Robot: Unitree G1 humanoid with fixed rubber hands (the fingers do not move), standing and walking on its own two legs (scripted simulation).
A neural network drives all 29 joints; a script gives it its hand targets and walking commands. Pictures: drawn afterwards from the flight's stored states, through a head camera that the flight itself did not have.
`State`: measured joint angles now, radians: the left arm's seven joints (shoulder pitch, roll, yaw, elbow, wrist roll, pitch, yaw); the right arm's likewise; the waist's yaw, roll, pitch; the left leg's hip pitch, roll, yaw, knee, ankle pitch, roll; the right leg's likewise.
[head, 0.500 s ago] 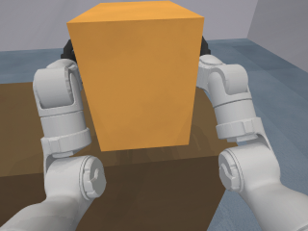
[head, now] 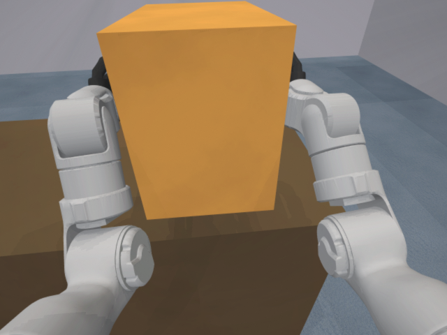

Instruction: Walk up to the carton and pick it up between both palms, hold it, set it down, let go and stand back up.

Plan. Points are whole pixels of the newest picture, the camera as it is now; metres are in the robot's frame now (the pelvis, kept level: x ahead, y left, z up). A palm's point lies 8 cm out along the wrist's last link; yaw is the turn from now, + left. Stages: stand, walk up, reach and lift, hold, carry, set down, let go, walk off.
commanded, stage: hold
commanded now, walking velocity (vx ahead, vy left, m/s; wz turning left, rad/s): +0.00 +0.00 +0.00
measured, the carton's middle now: (202, 95) +0.40 +0.01 +0.29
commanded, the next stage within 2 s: set down in 0.34 s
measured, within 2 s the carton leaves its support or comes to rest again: neither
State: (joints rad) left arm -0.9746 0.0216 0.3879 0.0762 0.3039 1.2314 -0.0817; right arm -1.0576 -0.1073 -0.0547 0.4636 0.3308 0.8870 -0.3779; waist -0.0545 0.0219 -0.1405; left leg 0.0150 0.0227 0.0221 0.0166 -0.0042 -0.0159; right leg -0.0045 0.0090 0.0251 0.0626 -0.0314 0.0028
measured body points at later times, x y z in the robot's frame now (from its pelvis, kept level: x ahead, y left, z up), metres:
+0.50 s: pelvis +0.00 +0.00 +0.00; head -0.06 -0.01 +0.45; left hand +0.37 +0.15 +0.31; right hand +0.39 -0.13 +0.31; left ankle +0.01 +0.13 -0.76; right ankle +0.00 -0.12 -0.76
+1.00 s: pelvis +0.02 +0.01 +0.00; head +0.00 +0.00 +0.45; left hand +0.41 +0.15 +0.27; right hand +0.42 -0.13 +0.26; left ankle +0.01 +0.13 -0.76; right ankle +0.00 -0.12 -0.76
